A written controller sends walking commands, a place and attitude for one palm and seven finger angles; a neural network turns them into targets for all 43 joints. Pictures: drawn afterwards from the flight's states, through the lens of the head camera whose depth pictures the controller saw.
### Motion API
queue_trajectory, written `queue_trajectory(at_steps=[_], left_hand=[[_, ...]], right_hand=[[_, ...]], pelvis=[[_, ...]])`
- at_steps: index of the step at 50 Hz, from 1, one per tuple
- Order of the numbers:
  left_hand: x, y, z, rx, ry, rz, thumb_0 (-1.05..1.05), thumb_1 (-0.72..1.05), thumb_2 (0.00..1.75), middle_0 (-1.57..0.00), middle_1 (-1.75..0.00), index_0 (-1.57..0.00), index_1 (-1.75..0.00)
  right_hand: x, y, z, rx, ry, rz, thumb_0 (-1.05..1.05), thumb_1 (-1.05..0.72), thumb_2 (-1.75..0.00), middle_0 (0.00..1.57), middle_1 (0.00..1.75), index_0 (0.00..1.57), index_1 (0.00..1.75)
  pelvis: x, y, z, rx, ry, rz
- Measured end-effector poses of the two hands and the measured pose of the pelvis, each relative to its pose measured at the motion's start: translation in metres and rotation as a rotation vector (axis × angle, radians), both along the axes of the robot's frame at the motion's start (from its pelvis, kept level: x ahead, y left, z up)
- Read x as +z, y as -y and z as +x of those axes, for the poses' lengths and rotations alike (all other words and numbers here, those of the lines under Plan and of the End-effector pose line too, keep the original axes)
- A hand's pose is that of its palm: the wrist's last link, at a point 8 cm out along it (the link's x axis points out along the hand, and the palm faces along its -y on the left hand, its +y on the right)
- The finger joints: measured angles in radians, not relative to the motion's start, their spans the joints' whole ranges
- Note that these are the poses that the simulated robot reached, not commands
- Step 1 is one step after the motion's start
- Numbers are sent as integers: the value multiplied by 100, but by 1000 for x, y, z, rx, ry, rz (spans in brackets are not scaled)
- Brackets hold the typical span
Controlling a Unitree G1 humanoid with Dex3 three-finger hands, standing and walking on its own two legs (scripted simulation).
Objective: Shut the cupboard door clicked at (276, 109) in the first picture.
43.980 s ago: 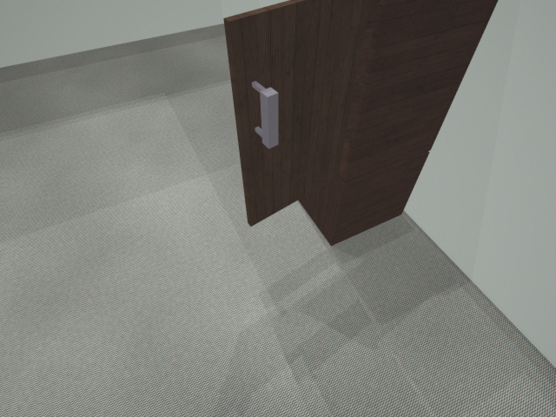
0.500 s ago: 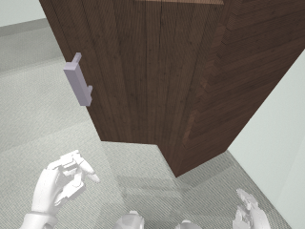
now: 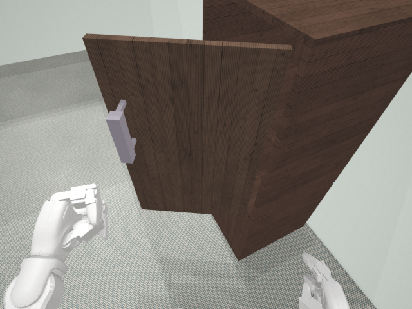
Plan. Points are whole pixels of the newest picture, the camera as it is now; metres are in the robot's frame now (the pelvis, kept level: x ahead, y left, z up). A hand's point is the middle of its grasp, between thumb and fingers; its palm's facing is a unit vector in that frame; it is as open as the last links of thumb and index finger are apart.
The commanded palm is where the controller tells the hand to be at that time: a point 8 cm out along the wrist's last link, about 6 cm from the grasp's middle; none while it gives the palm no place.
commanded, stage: raise the hand and make a fist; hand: left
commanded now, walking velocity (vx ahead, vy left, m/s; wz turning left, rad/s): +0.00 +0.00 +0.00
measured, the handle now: (125, 131) +0.45 +0.22 +0.09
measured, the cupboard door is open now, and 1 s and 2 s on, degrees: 59 59 59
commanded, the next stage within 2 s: bring the fist close to the handle in 0.38 s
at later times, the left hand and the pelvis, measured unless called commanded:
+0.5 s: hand (129, 228) +0.23 +0.15 +0.09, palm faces -0.03 -1.00 -0.04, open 3.1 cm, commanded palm +0.21 +0.22 +0.10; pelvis +0.01 -0.03 +0.00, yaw +0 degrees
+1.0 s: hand (118, 185) +0.30 +0.19 +0.10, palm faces +0.03 -1.00 -0.03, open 3.1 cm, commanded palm +0.27 +0.24 +0.10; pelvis +0.01 -0.02 +0.01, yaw -1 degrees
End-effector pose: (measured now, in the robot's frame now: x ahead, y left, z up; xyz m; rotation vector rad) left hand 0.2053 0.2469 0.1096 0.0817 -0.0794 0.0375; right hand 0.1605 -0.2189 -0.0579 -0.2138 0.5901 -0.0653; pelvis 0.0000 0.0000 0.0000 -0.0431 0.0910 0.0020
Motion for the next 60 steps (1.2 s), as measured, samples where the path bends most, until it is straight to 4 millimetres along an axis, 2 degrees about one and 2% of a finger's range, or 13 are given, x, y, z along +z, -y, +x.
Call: queue_trajectory(at_steps=[3, 9, 11, 19, 26, 29, 36, 43, 46, 52, 56, 60], left_hand=[[7, -1, 6, 4, 13, -10, 2, 90, 90, -130, -149, -129, -150], [-23, 21, 7, -66, -163, -57, 2, 90, 90, -130, -150, -130, -150], [-27, 25, 4, -63, -175, -57, 2, 90, 90, -130, -150, -130, -150], [1, 23, 6, 13, 13, -16, 2, 90, 90, -130, -150, -130, -150], [-22, 41, 6, -64, -146, -45, 2, 90, 90, -130, -150, -130, -150], [-21, 36, 8, -35, -130, -31, 2, 89, 90, -130, -150, -130, -150], [0, 12, 24, 30, 11, -8, 2, 90, 90, -130, -150, -130, -150], [-24, 18, 51, -61, -134, -54, 2, 90, 90, -130, -150, -130, -150], [-22, 14, 63, -42, -109, -58, 2, 90, 90, -130, -150, -130, -150], [-3, 1, 77, -11, -6, -40, 2, 90, 90, -130, -150, -130, -150], [-15, -8, 82, -18, -84, -52, 2, 90, 90, -130, -150, -130, -150], [-26, -6, 88, -26, -128, -71, 2, 90, 90, -130, -150, -130, -150]], right_hand=[[-3, 6, -2, -7, -14, 6, 1, -90, -90, 20, 30, 21, 30], [-2, 21, -6, -39, -22, -1, 2, -90, -90, 20, 30, 21, 30], [0, 26, -6, -44, -20, -11, 2, -90, -90, 20, 30, 21, 30], [-3, 37, 2, -17, -19, -16, 2, -90, -90, 20, 30, 21, 30], [-4, 41, 8, -37, -10, 8, 2, -90, -90, 20, 30, 21, 30], [-4, 43, 9, -39, -17, -1, 2, -90, -90, 20, 30, 21, 30], [-9, 47, 8, -32, -45, -8, 1, -90, -90, 20, 30, 21, 30], [-12, 50, 1, -73, -73, -23, 1, -90, -90, 20, 30, 21, 30], [-11, 51, -4, -88, -89, -34, 1, -90, -90, 20, 30, 21, 30], [-10, 47, -10, -100, -107, -30, 1, -90, -90, 20, 30, 21, 30], [-11, 43, -12, -106, -124, -26, 1, -90, -90, 20, 30, 21, 30], [-13, 39, -13, -103, -139, -38, 1, -90, -90, 20, 30, 21, 30]], pelvis=[[2, 2, 2, 3, 3, 2], [5, 8, 4, -4, 2, 13], [5, 11, 4, -7, 2, 18], [3, 23, 5, 3, 1, 19], [4, 27, 9, -3, -5, 27], [3, 31, 10, -5, -5, 30], [2, 33, 9, 3, -9, 24], [4, 27, 8, -4, -16, 24], [5, 26, 8, -12, -19, 28], [6, 20, 13, -22, -24, 27], [7, 15, 13, -18, -26, 22], [7, 10, 11, -11, -26, 16]])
